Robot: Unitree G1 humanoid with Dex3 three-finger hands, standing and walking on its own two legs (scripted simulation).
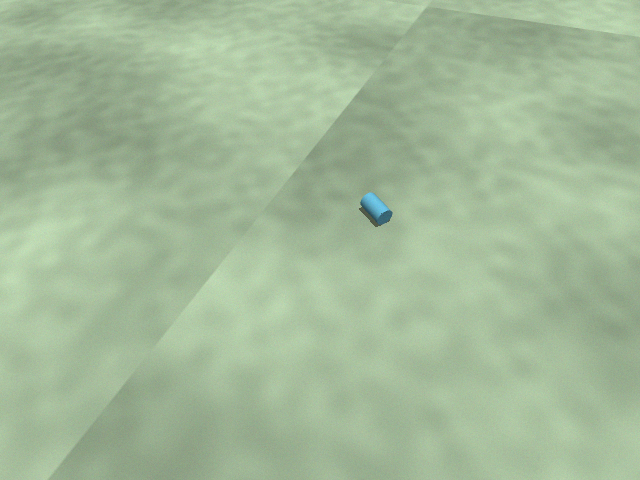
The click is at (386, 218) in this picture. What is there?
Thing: lying can
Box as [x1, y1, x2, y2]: [360, 192, 391, 224]
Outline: 366,194 361,199 361,205 379,224 387,221 391,216 391,211 371,192
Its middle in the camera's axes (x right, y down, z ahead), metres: +0.23 -0.11 +1.70
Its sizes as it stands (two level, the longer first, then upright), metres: 0.127 0.077 0.077
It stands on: the floor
